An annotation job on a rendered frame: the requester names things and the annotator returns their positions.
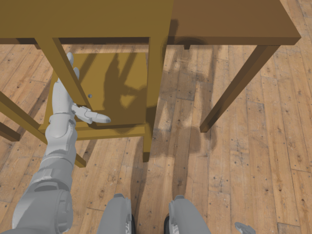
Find table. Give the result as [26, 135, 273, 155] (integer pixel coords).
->
[0, 0, 302, 142]

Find right robot shin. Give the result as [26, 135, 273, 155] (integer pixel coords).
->
[169, 195, 184, 234]

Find robot left upper arm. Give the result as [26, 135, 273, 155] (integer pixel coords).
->
[0, 189, 73, 234]

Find chair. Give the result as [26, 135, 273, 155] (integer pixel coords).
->
[0, 0, 174, 168]

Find left robot thigh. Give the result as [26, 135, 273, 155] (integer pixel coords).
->
[96, 197, 132, 234]

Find left robot forearm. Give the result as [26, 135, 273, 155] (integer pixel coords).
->
[12, 113, 78, 229]

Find right robot hand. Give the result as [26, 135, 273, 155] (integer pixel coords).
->
[234, 222, 256, 234]

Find left robot hand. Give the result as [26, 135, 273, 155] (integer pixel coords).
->
[52, 52, 111, 124]

